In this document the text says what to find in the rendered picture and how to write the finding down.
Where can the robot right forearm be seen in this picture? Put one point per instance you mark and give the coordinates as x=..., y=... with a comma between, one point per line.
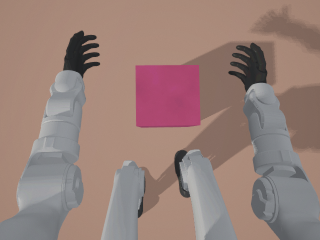
x=273, y=151

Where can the robot left forearm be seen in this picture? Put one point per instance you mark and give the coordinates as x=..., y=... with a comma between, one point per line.
x=61, y=124

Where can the robot left thigh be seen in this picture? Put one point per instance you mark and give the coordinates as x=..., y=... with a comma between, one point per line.
x=121, y=222

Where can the robot left shin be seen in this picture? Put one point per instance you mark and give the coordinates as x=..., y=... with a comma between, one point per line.
x=128, y=163

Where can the carton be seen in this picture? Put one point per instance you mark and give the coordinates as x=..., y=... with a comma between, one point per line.
x=167, y=96

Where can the left robot hand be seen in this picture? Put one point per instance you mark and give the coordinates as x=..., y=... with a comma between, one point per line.
x=75, y=58

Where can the right robot upper arm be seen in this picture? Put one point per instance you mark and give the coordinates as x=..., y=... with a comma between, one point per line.
x=288, y=205

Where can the right robot hand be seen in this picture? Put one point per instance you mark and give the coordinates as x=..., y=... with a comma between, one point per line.
x=255, y=70

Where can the left robot upper arm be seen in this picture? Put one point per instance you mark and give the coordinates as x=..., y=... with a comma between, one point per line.
x=47, y=193

